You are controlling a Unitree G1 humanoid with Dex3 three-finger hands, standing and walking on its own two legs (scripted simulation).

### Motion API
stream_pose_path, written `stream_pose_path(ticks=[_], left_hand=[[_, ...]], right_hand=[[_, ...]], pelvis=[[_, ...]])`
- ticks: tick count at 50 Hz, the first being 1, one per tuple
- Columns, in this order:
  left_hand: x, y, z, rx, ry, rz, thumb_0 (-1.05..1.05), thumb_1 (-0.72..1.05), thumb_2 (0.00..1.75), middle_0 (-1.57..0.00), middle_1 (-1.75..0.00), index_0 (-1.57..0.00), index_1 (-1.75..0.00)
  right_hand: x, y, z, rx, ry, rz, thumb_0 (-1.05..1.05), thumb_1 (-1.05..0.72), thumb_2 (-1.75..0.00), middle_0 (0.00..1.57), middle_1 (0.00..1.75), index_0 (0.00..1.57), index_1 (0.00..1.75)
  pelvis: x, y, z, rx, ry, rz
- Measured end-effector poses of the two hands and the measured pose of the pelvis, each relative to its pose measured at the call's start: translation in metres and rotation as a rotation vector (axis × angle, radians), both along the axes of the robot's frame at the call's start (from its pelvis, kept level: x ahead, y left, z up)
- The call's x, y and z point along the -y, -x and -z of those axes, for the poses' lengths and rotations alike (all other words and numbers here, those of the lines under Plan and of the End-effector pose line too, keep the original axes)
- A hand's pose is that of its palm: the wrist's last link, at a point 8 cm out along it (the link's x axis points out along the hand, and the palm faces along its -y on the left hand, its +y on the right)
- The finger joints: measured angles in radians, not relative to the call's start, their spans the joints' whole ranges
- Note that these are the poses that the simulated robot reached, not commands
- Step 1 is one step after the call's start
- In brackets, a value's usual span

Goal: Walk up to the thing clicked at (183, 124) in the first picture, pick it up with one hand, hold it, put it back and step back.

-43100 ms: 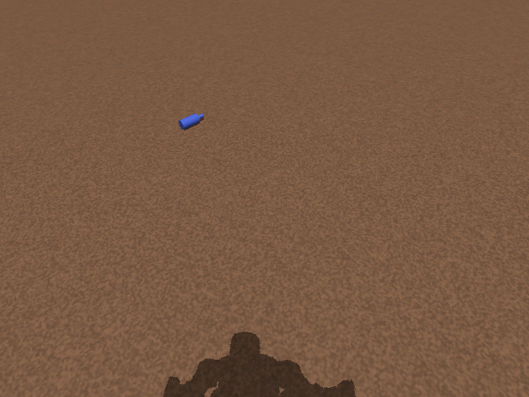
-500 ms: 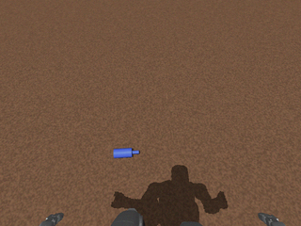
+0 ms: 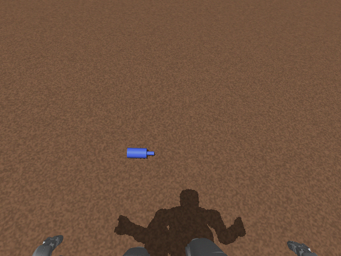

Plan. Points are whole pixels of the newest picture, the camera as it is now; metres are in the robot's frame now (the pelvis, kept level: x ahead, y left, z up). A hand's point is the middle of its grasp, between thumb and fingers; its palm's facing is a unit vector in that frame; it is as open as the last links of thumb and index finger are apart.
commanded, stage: step back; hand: left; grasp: from above
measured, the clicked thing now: (140, 153) +0.73 +0.18 -0.74
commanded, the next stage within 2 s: none
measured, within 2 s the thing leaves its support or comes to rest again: neither
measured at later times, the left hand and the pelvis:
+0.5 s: hand out of the picture -0.05 +0.23 -0.14, palm faces +0.04 -0.91 -0.42, open 7.4 cm; pelvis -0.17 -0.05 -0.01, yaw +4 degrees
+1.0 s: hand out of the picture -0.28 +0.18 -0.14, palm faces +0.03 -0.90 -0.43, open 7.4 cm; pelvis -0.34 -0.10 -0.01, yaw +1 degrees
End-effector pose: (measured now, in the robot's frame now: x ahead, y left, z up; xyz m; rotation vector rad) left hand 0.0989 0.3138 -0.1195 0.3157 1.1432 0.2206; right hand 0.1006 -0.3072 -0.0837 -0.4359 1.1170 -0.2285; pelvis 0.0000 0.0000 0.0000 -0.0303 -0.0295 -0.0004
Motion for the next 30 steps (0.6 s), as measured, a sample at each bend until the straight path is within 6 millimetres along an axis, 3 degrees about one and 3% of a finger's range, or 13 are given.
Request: stream_pose_path(ticks=[5,9,15,21,26,30], left_hand=[[0.008,0.04,0.003,-0.048,-0.025,0.022,0.01,0.91,0.9,-0.2,-0.3,-0.2,-0.3],[0.023,0.073,0.005,-0.056,-0.05,0.034,0.01,0.91,0.9,-0.2,-0.3,-0.2,-0.3],[0.049,0.131,-0.015,-0.061,-0.054,0.007,0.01,0.91,0.9,-0.21,-0.3,-0.2,-0.3],[0.052,0.151,-0.025,0.004,-0.078,0.001,0.01,0.9,0.9,-0.21,-0.3,-0.2,-0.31],[0.045,0.163,-0.012,0.085,-0.064,-0.006,0.01,0.9,0.9,-0.21,-0.3,-0.2,-0.31],[0.048,0.188,-0.006,0.069,-0.038,-0.018,0.01,0.91,0.9,-0.21,-0.3,-0.2,-0.3]], right_hand=[[0.017,0.021,0.004,0.056,-0.004,-0.003,0.01,-0.9,-0.9,0.2,0.3,0.21,0.3],[0.04,0.046,0.021,0.076,-0.023,0.003,0.01,-0.9,-0.9,0.2,0.3,0.21,0.3],[0.058,0.099,0.031,0.016,-0.053,0.049,0.01,-0.9,-0.9,0.2,0.3,0.21,0.3],[0.06,0.157,0.037,-0.074,-0.055,0.026,0.01,-0.9,-0.9,0.2,0.3,0.21,0.3],[0.051,0.197,0.043,-0.126,-0.037,-0.01,0.01,-0.9,-0.9,0.2,0.3,0.21,0.3],[0.045,0.224,0.035,-0.121,-0.049,-0.021,0.01,-0.9,-0.9,0.2,0.3,0.21,0.3]], pelvis=[[0.013,0.035,0.007,0.003,-0.006,0.034],[0.03,0.066,0.019,0.006,-0.016,0.051],[0.044,0.102,0.009,0.012,-0.05,0.024],[0.049,0.137,0.006,-0.002,-0.056,-0.023],[0.047,0.174,0.017,0.001,-0.049,-0.078],[0.048,0.203,0.013,0.018,-0.044,-0.073]])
